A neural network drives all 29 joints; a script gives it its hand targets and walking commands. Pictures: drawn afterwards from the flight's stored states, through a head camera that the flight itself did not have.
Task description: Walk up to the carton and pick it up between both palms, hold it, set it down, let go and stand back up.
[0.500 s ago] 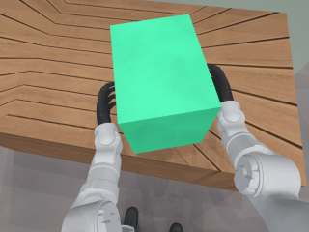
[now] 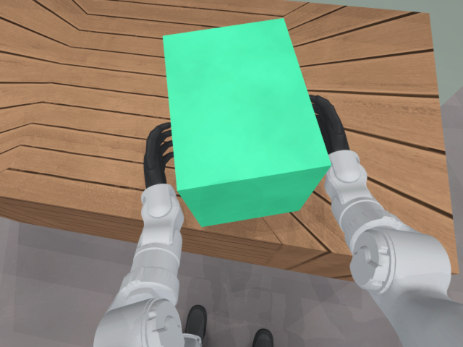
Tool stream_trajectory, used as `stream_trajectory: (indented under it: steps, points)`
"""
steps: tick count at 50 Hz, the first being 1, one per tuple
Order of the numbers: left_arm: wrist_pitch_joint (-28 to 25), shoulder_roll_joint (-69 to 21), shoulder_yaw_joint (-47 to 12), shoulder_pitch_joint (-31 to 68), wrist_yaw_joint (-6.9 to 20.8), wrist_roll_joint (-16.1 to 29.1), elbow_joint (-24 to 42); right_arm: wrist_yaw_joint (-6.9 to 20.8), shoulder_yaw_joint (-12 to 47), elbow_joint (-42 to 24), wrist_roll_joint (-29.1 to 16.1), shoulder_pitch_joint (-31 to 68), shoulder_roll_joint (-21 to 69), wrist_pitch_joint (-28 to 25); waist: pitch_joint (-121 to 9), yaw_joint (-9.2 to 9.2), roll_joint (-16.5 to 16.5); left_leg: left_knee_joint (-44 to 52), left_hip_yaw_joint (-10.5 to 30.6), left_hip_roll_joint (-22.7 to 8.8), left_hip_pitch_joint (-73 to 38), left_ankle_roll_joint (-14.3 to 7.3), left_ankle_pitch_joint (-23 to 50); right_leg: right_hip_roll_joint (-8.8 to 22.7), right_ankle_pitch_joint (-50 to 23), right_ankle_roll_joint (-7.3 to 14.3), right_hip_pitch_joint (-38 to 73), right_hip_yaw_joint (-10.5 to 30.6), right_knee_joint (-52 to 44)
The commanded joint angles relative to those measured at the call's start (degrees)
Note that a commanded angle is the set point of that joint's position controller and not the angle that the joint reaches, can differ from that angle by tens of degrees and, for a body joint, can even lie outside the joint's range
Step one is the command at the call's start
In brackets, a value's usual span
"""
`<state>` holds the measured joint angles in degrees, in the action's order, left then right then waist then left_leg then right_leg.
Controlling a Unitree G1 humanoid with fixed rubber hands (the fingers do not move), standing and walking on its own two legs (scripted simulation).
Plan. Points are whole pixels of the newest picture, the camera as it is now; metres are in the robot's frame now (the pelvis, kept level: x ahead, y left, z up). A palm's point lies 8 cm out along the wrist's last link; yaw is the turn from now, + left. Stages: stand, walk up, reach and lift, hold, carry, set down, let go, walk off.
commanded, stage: set down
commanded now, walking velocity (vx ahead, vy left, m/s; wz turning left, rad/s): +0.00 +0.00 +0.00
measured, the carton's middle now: (238, 132) +0.50 +0.06 -0.05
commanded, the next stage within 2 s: none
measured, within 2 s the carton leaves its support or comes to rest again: rests again in 1.36 s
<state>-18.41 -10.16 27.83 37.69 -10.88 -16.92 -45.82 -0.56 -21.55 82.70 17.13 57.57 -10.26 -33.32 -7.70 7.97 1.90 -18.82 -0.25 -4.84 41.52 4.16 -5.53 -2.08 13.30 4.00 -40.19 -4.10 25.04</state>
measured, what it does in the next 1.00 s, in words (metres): stands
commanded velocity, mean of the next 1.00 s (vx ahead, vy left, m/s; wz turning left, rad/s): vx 0.00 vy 0.00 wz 0.00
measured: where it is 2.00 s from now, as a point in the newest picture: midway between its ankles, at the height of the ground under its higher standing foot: outside the picture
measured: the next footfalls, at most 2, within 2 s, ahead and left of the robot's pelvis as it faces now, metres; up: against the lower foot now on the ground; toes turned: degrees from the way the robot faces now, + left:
none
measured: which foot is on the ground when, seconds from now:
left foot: down 0.00-1.00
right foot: down 0.00-1.00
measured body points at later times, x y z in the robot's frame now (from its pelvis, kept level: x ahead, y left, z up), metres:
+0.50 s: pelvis +0.00 +0.00 +0.00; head +0.17 +0.00 +0.42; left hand +0.39 +0.19 -0.02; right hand +0.49 -0.10 -0.01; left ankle +0.00 +0.18 -0.73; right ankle -0.05 -0.07 -0.73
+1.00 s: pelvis +0.00 +0.01 -0.01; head +0.20 +0.00 +0.39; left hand +0.40 +0.21 -0.05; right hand +0.50 -0.09 -0.06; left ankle +0.00 +0.18 -0.73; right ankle -0.05 -0.07 -0.73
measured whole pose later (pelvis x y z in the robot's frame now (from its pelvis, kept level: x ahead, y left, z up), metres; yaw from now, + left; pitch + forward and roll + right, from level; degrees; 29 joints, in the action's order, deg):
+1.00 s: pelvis +0.00 +0.01 -0.01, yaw -1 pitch +36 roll +0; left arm -18.4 -10.5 25.9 40.9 -12.8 -13.9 -49.5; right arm 1.0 -14.8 84.0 3.4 58.8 -13.7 -30.1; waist -11.7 12.0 1.9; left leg -23.9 -0.3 -5.1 53.1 4.2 -5.5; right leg -2.2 12.0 3.8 -49.3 -3.8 25.0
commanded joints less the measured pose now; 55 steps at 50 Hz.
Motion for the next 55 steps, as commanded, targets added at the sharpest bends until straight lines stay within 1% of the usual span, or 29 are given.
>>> stream_trajectory:
  steps: [1,3,5,7,9,15,17,18,20,21,25,29,30,37,38,39,40,42,43,44,45,46,47,48,50,52,53,54,55]
  points:
    - [-1.8,-22.6,-6.6,24.4,6.7,-5.6,-5.7,8.5,2.9,0.8,9.3,25.6,29.9,0.6,-34.3,3.08,6.8,-1.8,-9.0,4.0,8.7,-6.5,11.0,4.7,-50.7,-7.9,34.9,2.8,5.7]
    - [-2.1,-20.9,-5.6,26.2,5.7,-6.2,-4.5,8.5,0.4,1.9,9.2,26.9,24.9,0.7,-36.7,3.92,5.4,-3.0,-9.5,3.2,2.6,-5.5,15.0,2.7,-46.0,-6.6,30.2,1.4,5.2]
    - [-2.0,-25.2,-4.0,25.7,6.8,-7.2,-6.9,7.9,2.5,2.2,10.3,25.5,32.7,1.6,-31.0,4.86,8.3,-2.3,-9.6,4.1,8.3,-7.0,11.9,4.7,-50.1,-7.6,33.5,3.4,5.8]
    - [-2.1,-19.1,-3.6,24.8,6.3,-7.3,-7.0,7.7,2.1,1.9,9.9,24.5,24.4,0.9,-34.4,3.64,8.0,-2.0,-9.7,4.1,8.3,-6.1,11.5,4.2,-49.9,-7.8,34.8,3.1,6.4]
    - [-2.3,-22.4,-5.6,25.3,5.5,-6.6,-4.3,7.6,1.5,-1.1,8.9,27.3,28.7,1.5,-35.8,3.77,6.5,-3.1,-9.0,3.8,6.3,-6.3,12.6,3.4,-46.6,-6.7,31.9,2.8,5.4]
    - [-1.9,-16.0,-2.8,24.5,5.0,-6.8,-5.5,6.6,0.7,-1.4,8.6,26.5,19.8,1.4,-35.2,3.57,7.3,-2.5,-9.8,4.4,7.8,-6.1,13.1,3.1,-49.9,-6.8,34.0,2.8,5.7]
    - [-1.8,-14.9,-1.7,23.8,4.5,-7.0,-3.7,6.1,3.1,-2.7,6.1,27.2,21.9,1.7,-37.0,6.04,7.5,-3.1,-9.3,4.5,7.5,-6.8,13.7,3.9,-52.8,-7.7,35.7,4.2,6.5]
    - [-2.3,-15.5,-1.6,22.7,4.3,-6.8,-4.0,6.1,2.9,-0.5,6.6,25.9,22.4,2.0,-35.4,4.90,7.6,-3.2,-9.2,4.7,8.8,-6.8,14.2,3.9,-54.1,-7.5,35.5,4.0,7.4]
    - [-1.8,-14.9,-2.4,24.7,3.9,-5.8,-3.4,6.4,2.6,-1.6,5.1,27.8,20.0,2.5,-35.6,4.57,8.2,-2.2,-9.1,4.1,7.0,-6.5,11.9,2.9,-46.0,-7.0,33.4,3.8,5.3]
    - [-2.0,-11.4,-0.5,24.1,3.6,-6.1,-5.6,6.2,3.4,-1.8,4.9,29.0,17.3,2.8,-36.2,6.61,8.8,-2.4,-9.5,4.4,6.9,-6.7,13.1,2.7,-47.5,-7.2,33.1,3.9,5.6]
    - [-1.9,-2.7,-2.8,23.5,0.5,-2.8,-2.4,3.9,4.6,-1.3,-1.5,27.3,5.6,2.6,-40.5,5.25,5.2,-3.9,-9.3,4.8,9.8,-5.7,15.5,2.7,-53.7,-6.5,35.7,4.6,7.3]
    - [-1.5,3.3,-2.6,22.9,-1.0,0.0,-3.8,2.6,11.1,-4.5,-8.4,30.2,0.1,2.8,-44.5,7.71,6.7,-3.8,-9.3,5.1,14.5,-5.9,14.9,3.3,-60.1,-8.0,40.1,6.3,8.5]
    - [-1.0,5.1,-5.1,23.0,-1.8,2.3,-2.0,2.1,11.3,-4.8,-11.0,29.1,-5.2,3.3,-45.7,5.26,6.4,-4.6,-8.9,4.7,11.8,-5.5,15.9,2.0,-59.5,-7.1,39.7,6.1,8.4]
    - [-1.4,5.7,-8.0,17.2,-1.8,7.4,-3.9,1.1,15.5,-5.7,-15.4,26.0,-8.4,1.6,-44.2,4.36,7.6,-3.7,-6.8,4.7,17.3,-5.4,20.2,2.7,-73.8,-7.6,41.0,5.9,11.7]
    - [-0.8,4.0,-9.2,21.1,-1.6,7.7,-4.7,0.8,12.5,-1.8,-14.3,29.1,-9.7,1.7,-45.5,1.76,7.6,-4.1,-5.6,4.0,15.0,-5.1,19.3,2.1,-67.7,-7.5,36.5,5.0,11.1]
    - [-1.6,4.8,-8.4,24.0,-1.6,7.7,-4.8,0.8,13.4,-3.1,-14.1,32.5,-8.4,1.7,-48.2,4.35,5.8,-6.4,-6.0,3.8,11.7,-4.4,20.8,1.8,-60.3,-7.2,32.2,4.7,10.1]
    - [-1.5,3.4,-9.2,15.8,-1.8,8.0,-0.9,1.4,15.0,-2.3,-14.9,26.8,-8.9,1.4,-47.9,4.24,5.9,-8.4,-4.9,3.0,4.0,-4.5,28.3,1.1,-62.3,-6.7,28.2,4.0,10.4]
    - [-1.3,0.3,-11.5,18.3,-2.5,9.2,-1.2,2.2,14.0,-1.1,-13.7,29.4,-7.1,1.8,-49.6,5.58,1.5,-13.7,-3.1,1.0,-13.4,-3.4,41.2,-1.5,-46.2,-3.9,8.5,1.8,6.1]
    - [-1.0,-0.3,-13.0,15.1,-2.8,9.4,0.9,2.6,13.8,-0.9,-14.4,25.7,-8.7,1.3,-50.8,3.94,0.8,-16.2,-1.3,-0.5,-22.2,-2.9,48.9,-2.5,-43.6,-3.0,1.5,1.6,4.4]
    - [-1.3,-0.1,-11.8,20.9,-3.2,9.4,-3.0,2.8,11.9,1.3,-13.0,30.6,-6.6,2.3,-50.8,7.16,-1.3,-18.3,-2.6,-1.1,-26.4,-2.5,53.6,-2.6,-31.4,-0.6,-8.1,2.2,0.6]
    - [-1.3,-1.6,-15.4,11.5,-3.7,10.1,1.5,3.5,10.5,0.2,-13.6,23.3,-8.3,1.2,-54.9,5.87,-2.4,-20.8,-1.6,-1.7,-32.1,-1.7,60.7,-3.7,-33.8,3.0,-11.1,1.6,-2.6]
    - [-1.3,-0.3,-15.0,14.5,-3.6,11.4,1.9,3.8,11.7,-1.2,-14.0,24.8,-7.6,2.1,-58.6,7.58,1.0,-20.4,-3.2,-1.3,-26.9,-2.3,57.7,-3.7,-33.5,5.1,-7.1,3.5,-5.3]
    - [-1.9,1.1,-13.9,17.4,-3.8,10.5,0.8,3.7,12.5,-1.7,-14.4,24.1,-8.3,1.7,-60.8,7.38,1.9,-18.7,-5.0,0.4,-16.1,-2.1,50.7,-2.5,-44.3,4.4,7.5,4.7,-3.0]
    - [-1.7,5.7,-8.6,18.1,-3.3,8.4,-5.3,2.9,17.8,-6.5,-16.4,26.1,-8.5,0.8,-56.5,9.73,8.3,-13.2,-8.6,4.3,8.1,-4.3,33.8,0.2,-62.7,-0.3,30.7,7.3,5.0]
    - [-2.4,4.6,-11.4,18.7,-1.8,7.8,-2.7,1.0,18.0,-9.3,-14.3,27.1,-9.7,-1.8,-58.5,1.02,11.6,-2.3,-6.3,4.5,27.0,-7.0,16.7,5.3,-78.4,-7.5,47.8,7.9,12.7]
    - [-4.4,1.3,-12.1,21.1,-1.1,8.7,-2.9,0.6,17.9,-6.7,-12.0,32.4,-6.6,-3.0,-53.0,2.41,7.7,-4.0,-2.6,2.6,13.2,-6.9,24.7,4.2,-65.7,-9.7,26.7,5.0,14.7]
    - [-3.9,-1.8,-15.1,15.0,-1.2,10.3,-1.1,1.1,15.4,-4.0,-9.4,27.5,-7.5,-3.3,-52.3,1.93,4.7,-9.6,-1.0,0.8,-1.6,-6.0,36.5,3.4,-59.9,-8.4,9.1,3.0,13.3]
    - [-3.6,-3.0,-17.8,16.1,-1.4,11.6,0.4,1.8,12.1,-1.4,-8.0,28.2,-8.5,-2.0,-55.5,-0.15,3.0,-15.7,0.5,-1.4,-17.1,-4.4,46.6,1.3,-45.6,-5.6,-7.2,1.4,9.0]
    - [-3.5,-5.3,-19.7,10.6,-2.0,12.6,4.8,2.9,7.0,3.5,-5.6,21.2,-8.5,-1.9,-54.3,0.56,-3.3,-20.6,2.2,-4.2,-34.1,-4.0,64.2,-0.3,-36.2,0.2,-29.3,0.1,1.9]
